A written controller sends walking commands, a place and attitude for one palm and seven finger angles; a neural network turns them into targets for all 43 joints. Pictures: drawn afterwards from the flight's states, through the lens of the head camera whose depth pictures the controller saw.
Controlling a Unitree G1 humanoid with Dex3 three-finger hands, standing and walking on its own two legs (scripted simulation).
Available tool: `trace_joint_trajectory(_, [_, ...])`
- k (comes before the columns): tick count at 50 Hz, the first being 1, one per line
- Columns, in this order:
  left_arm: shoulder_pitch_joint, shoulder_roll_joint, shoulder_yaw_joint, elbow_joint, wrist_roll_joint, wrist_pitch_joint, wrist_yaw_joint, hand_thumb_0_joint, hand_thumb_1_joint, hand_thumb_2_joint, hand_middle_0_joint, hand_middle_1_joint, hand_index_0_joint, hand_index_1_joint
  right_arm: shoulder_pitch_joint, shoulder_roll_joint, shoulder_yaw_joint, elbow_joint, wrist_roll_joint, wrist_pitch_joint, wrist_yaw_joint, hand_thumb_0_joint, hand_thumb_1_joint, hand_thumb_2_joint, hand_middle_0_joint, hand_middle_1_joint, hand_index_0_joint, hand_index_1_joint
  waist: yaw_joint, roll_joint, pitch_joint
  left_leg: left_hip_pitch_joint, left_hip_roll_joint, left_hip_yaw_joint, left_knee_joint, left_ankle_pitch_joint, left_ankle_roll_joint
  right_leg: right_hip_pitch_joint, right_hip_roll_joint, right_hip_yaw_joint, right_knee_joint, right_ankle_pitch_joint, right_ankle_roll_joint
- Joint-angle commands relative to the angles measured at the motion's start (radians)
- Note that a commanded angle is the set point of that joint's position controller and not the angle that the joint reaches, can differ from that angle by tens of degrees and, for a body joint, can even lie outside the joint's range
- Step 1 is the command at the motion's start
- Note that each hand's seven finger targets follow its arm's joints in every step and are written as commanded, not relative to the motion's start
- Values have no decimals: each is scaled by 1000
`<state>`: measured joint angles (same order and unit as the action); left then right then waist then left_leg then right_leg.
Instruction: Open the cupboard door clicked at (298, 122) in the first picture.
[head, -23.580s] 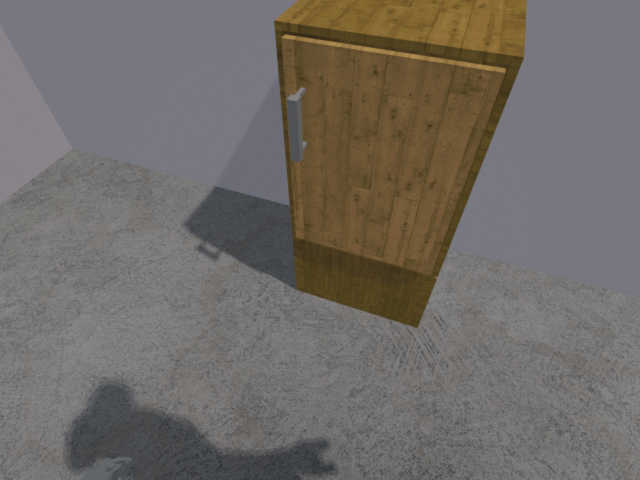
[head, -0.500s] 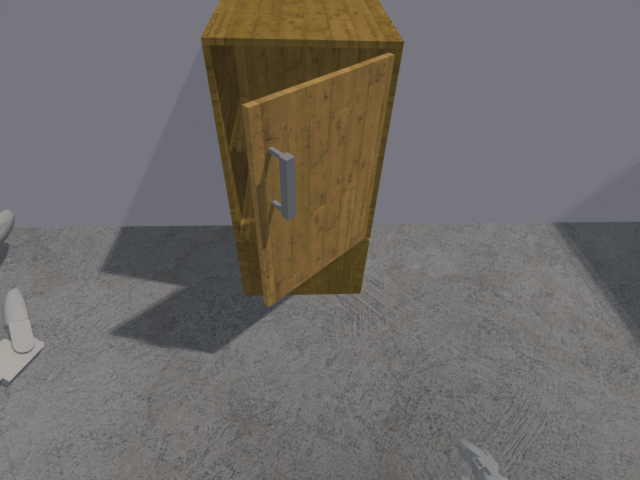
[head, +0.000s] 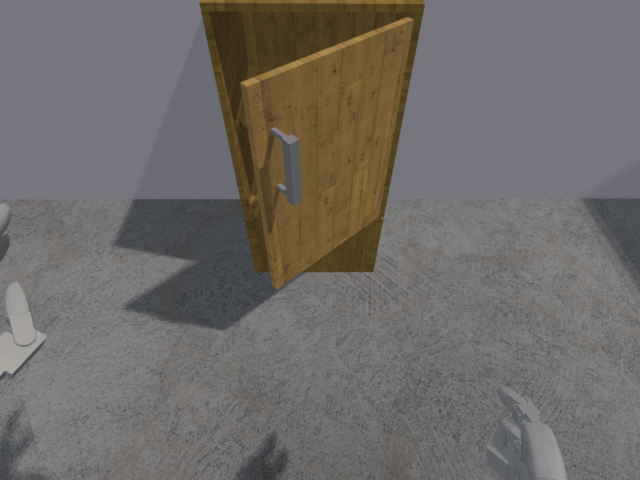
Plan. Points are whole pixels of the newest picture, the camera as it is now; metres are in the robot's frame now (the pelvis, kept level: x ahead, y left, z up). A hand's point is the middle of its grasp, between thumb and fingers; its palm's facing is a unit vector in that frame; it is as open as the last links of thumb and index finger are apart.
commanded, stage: stop stepping back and stand still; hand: left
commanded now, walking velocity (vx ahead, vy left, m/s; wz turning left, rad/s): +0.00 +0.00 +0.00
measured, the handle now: (285, 167) +0.65 +0.11 -0.01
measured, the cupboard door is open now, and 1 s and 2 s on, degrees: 41 41 41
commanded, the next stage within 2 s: let the arm hang, fingers relaxed in 0.12 s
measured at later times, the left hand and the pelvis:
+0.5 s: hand out of the picture +0.05 +0.20 -0.16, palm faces -0.02 -0.98 -0.19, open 7.4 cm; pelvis -0.02 +0.03 +0.00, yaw +2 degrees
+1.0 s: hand out of the picture -0.05 +0.20 -0.17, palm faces +0.05 -0.98 -0.20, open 7.4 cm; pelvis -0.01 +0.04 +0.00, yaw +2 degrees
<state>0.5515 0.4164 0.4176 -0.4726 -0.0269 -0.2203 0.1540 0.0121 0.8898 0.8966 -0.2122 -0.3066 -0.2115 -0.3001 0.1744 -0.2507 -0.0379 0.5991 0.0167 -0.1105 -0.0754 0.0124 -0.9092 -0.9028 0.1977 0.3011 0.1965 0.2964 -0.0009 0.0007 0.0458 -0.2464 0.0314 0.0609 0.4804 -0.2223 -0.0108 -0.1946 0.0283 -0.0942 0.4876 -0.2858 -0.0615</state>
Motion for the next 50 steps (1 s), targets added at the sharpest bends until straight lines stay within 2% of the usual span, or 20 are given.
trace_joint_trajectory(1, [23, 174, 127, -198, -20, -42, 19, 0, 900, 900, -200, -300, -200, -300, -47, -87, -11, -149, -4, -44, -3, 0, -900, -900, 200, 300, 200, 300, 3, 67, -187, 43, 68, -85, -27, 374, 25, 110, -101, 141, -60, 424, 62])
trace_joint_trajectory(5, [38, 177, 132, -195, -28, -26, 20, 0, 900, 900, -200, -300, -200, -300, -51, -79, -1, -153, -8, -36, -5, 0, -900, -900, 200, 300, 200, 300, 2, 32, -176, 26, 54, -88, -52, 235, 25, 84, -97, 152, -110, 305, 59])
trace_joint_trajectory(6, [34, 192, 142, -206, -30, -23, 20, 0, 900, 900, -200, -300, -200, -300, -57, -83, -2, -152, -11, -36, -7, 0, -900, -900, 200, 300, 200, 300, 3, 38, -171, 29, 53, -89, -57, 220, 24, 76, -98, 152, -119, 288, 57])
trace_joint_trajectory(10, [4, 174, 123, -199, -28, -16, 20, 0, 900, 900, -200, -300, -200, -300, -54, -79, 6, -146, -14, -33, -11, 0, -900, -900, 200, 300, 200, 300, 2, 65, -160, 33, 50, -93, -92, 183, 26, 69, -79, 140, -138, 240, 60])
trace_joint_trajectory(11, [-98, -39, -359, 576, 44, 94, -109, 0, 900, 900, -200, -300, -200, -300, -121, -170, -26, 95, -1, -102, 81, 0, -900, -900, 200, 300, 200, 300, -44, 52, -61, -24, 84, -118, 36, 327, 24, -93, -123, 56, -8, 269, 42])
trace_joint_trajectory(12, [-118, -13, -302, 619, 60, 179, -142, 0, 900, 900, -200, -300, -200, -300, -35, -232, -43, 120, -16, -28, 88, 0, -900, -900, 200, 300, 200, 300, -17, 59, -102, -33, 109, -126, 0, 335, 39, -76, -145, 112, -16, 229, 28])
trace_joint_trajectory(13, [-141, -23, -304, 653, 66, 199, -147, 0, 900, 900, -200, -300, -200, -300, -11, -200, -33, 120, -25, 5, 85, 0, -900, -900, 200, 300, 200, 300, -14, 19, -117, -73, 121, -156, -14, 276, 66, -57, -118, 86, 18, 147, 22])
trace_joint_trajectory(15, [-189, -23, -317, 762, 65, 202, -153, 0, 900, 900, -200, -300, -200, -300, -37, -189, -7, 124, -34, 36, 81, 0, -900, -900, 200, 300, 200, 300, 5, -78, -103, -140, 123, -204, -50, 187, 96, -14, -101, 93, 32, 79, 23])
trace_joint_trajectory(16, [-209, -24, -328, 826, 68, 199, -153, 0, 900, 900, -200, -300, -200, -300, -41, -169, 1, 136, -38, 46, 82, 0, -900, -900, 200, 300, 200, 300, 12, -151, -126, -112, 101, -191, -36, 180, 81, -1, -117, 116, 0, 94, 18])
trace_joint_trajectory(18, [-260, -30, -347, 966, 63, 207, -148, 0, 900, 900, -200, -300, -200, -300, -18, -133, 14, 184, -42, 73, 84, 0, -900, -900, 200, 300, 200, 300, -5, -193, -121, -48, 53, -151, -1, 128, 60, -45, -172, 157, -59, 82, -3])
trace_joint_trajectory(19, [-285, -40, -358, 1035, 60, 213, -144, 0, 900, 900, -200, -300, -200, -300, -13, -113, 20, 211, -45, 88, 83, 0, -900, -900, 200, 300, 200, 300, -11, -180, -98, -17, 37, -135, 2, 120, 51, -80, -185, 165, -81, 65, -9])
trace_joint_trajectory(20, [-307, -46, -369, 1096, 56, 218, -141, 0, 900, 900, -200, -300, -200, -300, -4, -103, 26, 233, -48, 99, 83, 0, -900, -900, 200, 300, 200, 300, -18, -125, -89, 1, 36, -133, -15, 120, 46, -89, -182, 161, -90, 39, -9])
trace_joint_trajectory(22, [-310, -53, -382, 1209, 50, 223, -136, 0, 900, 900, -200, -300, -200, -300, -7, -91, 36, 275, -50, 107, 79, 0, -900, -900, 200, 300, 200, 300, -6, 23, -75, -16, 56, -154, -84, 119, 50, -37, -151, 142, -79, 30, 9])
trace_joint_trajectory(23, [-297, -57, -385, 1266, 48, 223, -135, 0, 900, 900, -200, -300, -200, -300, -8, -89, 39, 295, -48, 107, 75, 0, -900, -900, 200, 300, 200, 300, 2, 69, -70, -31, 60, -160, -108, 97, 51, -6, -142, 138, -82, 37, 16])
trace_joint_trajectory(27, [-249, -98, -378, 1426, 42, 217, -130, 0, 900, 900, -200, -300, -200, -300, 34, -51, 38, 377, -45, 111, 59, 0, -900, -900, 200, 300, 200, 300, 7, 148, -63, -29, 57, -152, -136, 30, 45, 45, -146, 130, -134, 45, 8])
trace_joint_trajectory(29, [-238, -104, -385, 1480, 37, 216, -131, 0, 900, 900, -200, -300, -200, -300, 66, -40, 39, 414, -43, 114, 55, 0, -900, -900, 200, 300, 200, 300, 4, 149, -60, -23, 56, -152, -150, -5, 43, 48, -146, 125, -149, 33, 5])
trace_joint_trajectory(32, [-225, -121, -394, 1536, 36, 214, -131, 0, 900, 900, -200, -300, -200, -300, 117, -31, 35, 455, -38, 119, 51, 0, -900, -900, 200, 300, 200, 300, -4, 46, -21, -10, 59, -152, -155, -23, 45, 19, -148, 114, -174, 7, 7])
trace_joint_trajectory(36, [-197, -139, -398, 1582, 35, 214, -127, 0, 900, 900, -200, -300, -200, -300, 165, -17, 34, 490, -36, 119, 47, 0, -900, -900, 200, 300, 200, 300, -5, 16, -1, 2, 63, -152, -166, -25, 49, 4, -143, 99, -171, -2, 10])
trace_joint_trajectory(45, [-162, -178, -399, 1617, 38, 217, -118, 0, 900, 900, -200, -300, -200, -300, 199, 21, 33, 527, -38, 114, 43, 0, -900, -900, 200, 300, 200, 300, -3, -12, 47, -14, 64, -157, -196, -53, 55, -18, -139, 95, -155, -5, 18])
trace_joint_trajectory(50, [-160, -193, -397, 1614, 38, 211, -115, 0, 900, 900, -200, -300, -200, -300, 196, 41, 33, 533, -39, 108, 43, 0, -900, -900, 200, 300, 200, 300, -3, -14, 43, 5, 56, -140, -182, 5, 54, -17, -143, 98, -153, 30, 20])
